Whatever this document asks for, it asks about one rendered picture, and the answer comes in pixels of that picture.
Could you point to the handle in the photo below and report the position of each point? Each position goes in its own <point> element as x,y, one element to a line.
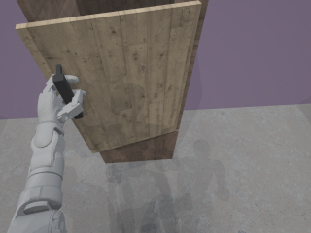
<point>64,88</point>

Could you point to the left robot forearm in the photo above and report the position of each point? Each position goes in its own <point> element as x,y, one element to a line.
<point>44,180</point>

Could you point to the left robot upper arm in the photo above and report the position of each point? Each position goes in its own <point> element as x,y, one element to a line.
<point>50,221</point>

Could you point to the left robot hand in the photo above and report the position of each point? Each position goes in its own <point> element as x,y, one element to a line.
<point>49,105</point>

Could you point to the cupboard door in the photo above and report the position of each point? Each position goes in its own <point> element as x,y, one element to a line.
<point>132,65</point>

